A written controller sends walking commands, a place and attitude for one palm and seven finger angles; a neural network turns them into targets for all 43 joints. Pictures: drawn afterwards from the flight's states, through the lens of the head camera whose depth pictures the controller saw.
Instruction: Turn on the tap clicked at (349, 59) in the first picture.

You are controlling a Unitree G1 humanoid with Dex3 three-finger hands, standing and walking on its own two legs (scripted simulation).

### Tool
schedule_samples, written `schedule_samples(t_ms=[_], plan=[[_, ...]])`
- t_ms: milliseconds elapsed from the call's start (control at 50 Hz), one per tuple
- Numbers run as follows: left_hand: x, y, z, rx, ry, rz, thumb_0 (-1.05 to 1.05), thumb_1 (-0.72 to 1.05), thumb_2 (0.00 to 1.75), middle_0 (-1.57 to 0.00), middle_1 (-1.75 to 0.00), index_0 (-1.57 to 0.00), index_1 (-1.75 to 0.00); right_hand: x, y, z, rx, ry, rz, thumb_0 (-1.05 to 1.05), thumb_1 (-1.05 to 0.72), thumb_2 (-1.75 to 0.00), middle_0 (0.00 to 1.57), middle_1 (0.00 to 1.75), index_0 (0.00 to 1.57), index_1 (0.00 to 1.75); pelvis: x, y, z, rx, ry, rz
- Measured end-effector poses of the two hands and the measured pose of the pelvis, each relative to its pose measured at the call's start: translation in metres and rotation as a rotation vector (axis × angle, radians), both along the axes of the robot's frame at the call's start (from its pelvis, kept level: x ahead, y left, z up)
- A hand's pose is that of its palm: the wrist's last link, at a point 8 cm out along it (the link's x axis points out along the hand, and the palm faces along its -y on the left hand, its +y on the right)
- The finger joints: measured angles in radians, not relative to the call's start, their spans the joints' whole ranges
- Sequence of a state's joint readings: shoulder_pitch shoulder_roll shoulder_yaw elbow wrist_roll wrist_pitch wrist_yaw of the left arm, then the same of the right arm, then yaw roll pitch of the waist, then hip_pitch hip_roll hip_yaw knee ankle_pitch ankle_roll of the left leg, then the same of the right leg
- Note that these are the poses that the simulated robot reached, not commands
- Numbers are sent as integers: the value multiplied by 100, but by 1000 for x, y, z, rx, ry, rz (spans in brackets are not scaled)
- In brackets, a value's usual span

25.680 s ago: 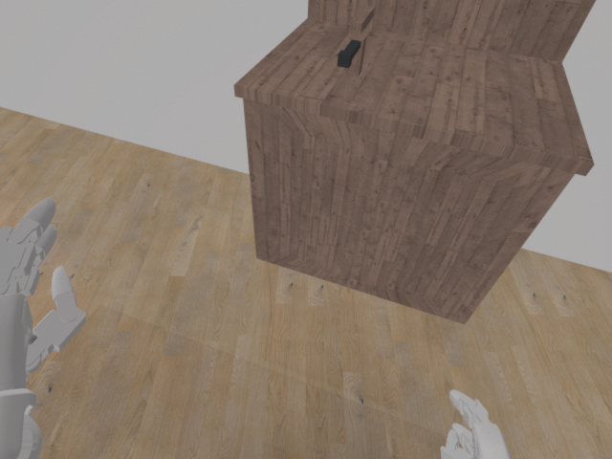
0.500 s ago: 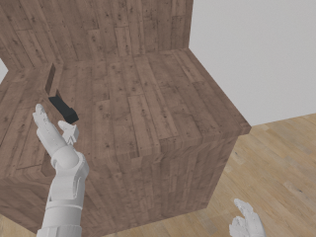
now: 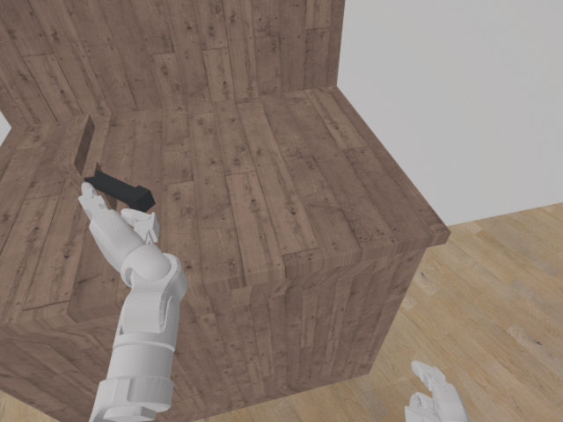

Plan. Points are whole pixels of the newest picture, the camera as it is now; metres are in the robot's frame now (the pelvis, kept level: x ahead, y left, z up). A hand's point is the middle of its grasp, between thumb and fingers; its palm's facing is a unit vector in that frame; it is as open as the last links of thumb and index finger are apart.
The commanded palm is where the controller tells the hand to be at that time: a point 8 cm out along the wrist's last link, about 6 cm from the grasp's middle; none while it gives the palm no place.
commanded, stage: push the lever round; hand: left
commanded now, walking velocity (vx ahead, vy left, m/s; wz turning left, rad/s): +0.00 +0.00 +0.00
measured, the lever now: (140, 200) +0.38 +0.25 +0.13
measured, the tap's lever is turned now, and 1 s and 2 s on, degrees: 46 70 72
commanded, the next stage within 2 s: lift the hand up off the lever in 0.72 s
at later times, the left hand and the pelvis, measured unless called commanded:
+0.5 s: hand (172, 207) +0.37 +0.20 +0.12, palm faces +0.82 -0.56 -0.09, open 7.6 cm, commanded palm +0.33 +0.22 +0.12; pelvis -0.01 -0.01 +0.00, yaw +0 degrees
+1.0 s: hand (177, 196) +0.40 +0.20 +0.13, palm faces +0.82 -0.56 -0.09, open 7.8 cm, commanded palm +0.34 +0.22 +0.13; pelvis +0.00 -0.02 +0.00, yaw +0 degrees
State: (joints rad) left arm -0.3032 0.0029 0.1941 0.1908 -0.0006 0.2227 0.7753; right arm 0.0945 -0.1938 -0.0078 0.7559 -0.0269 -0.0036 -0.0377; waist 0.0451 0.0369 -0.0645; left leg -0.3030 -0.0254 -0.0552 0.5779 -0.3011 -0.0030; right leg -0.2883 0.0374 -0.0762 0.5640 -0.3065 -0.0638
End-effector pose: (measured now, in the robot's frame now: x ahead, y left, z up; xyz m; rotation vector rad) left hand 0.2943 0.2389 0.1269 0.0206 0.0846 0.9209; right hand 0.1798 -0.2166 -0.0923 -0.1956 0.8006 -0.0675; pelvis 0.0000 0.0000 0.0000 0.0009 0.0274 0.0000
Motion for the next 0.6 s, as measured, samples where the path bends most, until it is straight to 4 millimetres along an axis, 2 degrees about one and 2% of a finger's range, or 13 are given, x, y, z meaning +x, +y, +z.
schedule_samples(t_ms=[280,600], plan=[[4,-12,3,3,20,41,2,94,91,-15,-15,-15,-15,0,-4,-1,9,-4,19,1,-91,-90,20,30,20,30,-7,-7,-2,1,5,9],[32,-24,4,17,38,55,2,94,92,-15,-15,-15,-15,-29,-20,-16,7,79,-23,1,-91,-90,20,30,20,30,-8,-15,-4,4,36,4]])
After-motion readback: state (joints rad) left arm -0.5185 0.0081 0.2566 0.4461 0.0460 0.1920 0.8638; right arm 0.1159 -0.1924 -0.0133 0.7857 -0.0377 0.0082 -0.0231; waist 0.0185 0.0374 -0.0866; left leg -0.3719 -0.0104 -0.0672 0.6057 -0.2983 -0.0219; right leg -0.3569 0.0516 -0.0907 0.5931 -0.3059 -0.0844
